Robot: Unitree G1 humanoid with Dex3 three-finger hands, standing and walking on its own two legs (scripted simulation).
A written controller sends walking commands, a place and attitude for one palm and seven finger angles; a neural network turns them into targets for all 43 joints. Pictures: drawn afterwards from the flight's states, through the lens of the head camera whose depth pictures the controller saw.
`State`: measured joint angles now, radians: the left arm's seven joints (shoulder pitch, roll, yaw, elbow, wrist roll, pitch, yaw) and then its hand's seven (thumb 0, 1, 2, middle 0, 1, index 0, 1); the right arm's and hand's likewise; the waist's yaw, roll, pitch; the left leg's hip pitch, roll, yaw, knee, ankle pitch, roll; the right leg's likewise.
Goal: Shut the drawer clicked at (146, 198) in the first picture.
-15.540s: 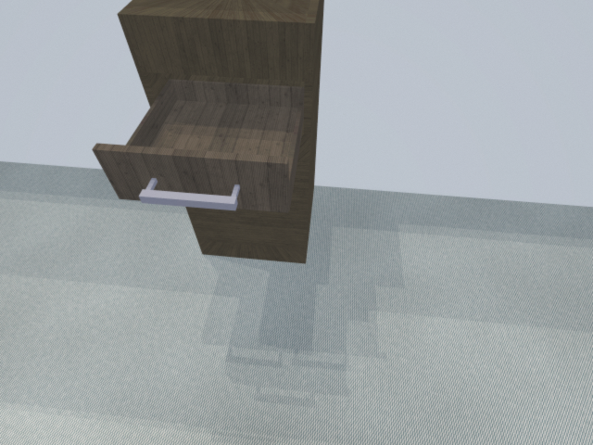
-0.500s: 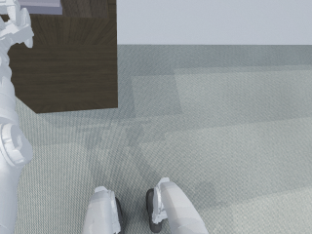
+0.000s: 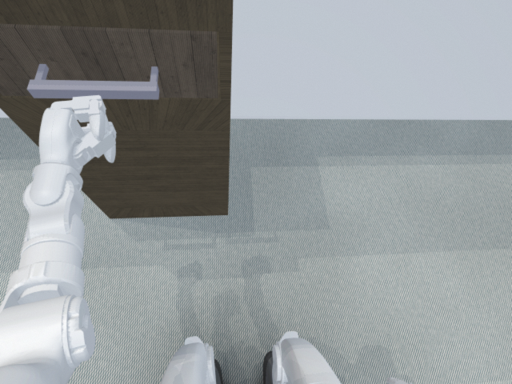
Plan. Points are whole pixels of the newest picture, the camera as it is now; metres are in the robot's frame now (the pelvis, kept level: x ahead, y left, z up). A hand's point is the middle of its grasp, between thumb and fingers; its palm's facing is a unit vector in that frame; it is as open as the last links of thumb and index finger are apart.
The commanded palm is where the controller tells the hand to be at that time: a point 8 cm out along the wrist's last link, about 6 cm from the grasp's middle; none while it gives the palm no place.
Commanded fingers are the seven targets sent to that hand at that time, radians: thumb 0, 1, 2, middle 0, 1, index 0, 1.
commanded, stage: draw the hand back to the body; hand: left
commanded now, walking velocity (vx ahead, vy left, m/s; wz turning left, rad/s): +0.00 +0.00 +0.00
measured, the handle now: (98, 80) +0.59 +0.23 +0.03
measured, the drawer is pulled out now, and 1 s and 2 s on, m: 0.00 0.00 0.00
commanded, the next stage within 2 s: step back with the hand held close in 1.22 s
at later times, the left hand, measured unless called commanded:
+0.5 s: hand (35, 220) +0.31 +0.22 +0.13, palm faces +0.21 -0.95 -0.24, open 3.3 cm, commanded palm +0.27 +0.26 +0.16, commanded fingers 0.00 0.90 0.90 -1.40 -1.60 -1.40 -1.60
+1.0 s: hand out of the picture +0.20 +0.22 +0.23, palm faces +0.40 -0.83 -0.40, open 3.2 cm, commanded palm +0.14 +0.26 +0.25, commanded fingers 0.00 0.90 0.90 -1.40 -1.60 -1.40 -1.60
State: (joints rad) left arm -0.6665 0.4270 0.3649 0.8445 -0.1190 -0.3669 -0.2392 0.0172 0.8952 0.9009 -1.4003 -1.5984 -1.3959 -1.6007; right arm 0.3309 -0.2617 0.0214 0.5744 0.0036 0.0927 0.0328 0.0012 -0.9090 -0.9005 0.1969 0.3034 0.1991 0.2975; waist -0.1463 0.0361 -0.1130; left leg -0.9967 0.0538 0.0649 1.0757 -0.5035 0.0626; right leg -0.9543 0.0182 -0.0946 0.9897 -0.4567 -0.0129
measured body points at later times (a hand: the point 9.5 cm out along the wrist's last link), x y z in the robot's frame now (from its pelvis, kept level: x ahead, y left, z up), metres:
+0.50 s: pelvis +0.01 -0.02 +0.06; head +0.04 -0.02 +0.51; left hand +0.30 +0.27 +0.15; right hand +0.19 -0.25 -0.03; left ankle -0.01 +0.07 -0.66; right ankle +0.00 -0.12 -0.66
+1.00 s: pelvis +0.02 -0.03 +0.08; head +0.00 -0.06 +0.53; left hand +0.17 +0.26 +0.25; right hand +0.21 -0.24 -0.01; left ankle +0.00 +0.07 -0.66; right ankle +0.00 -0.12 -0.66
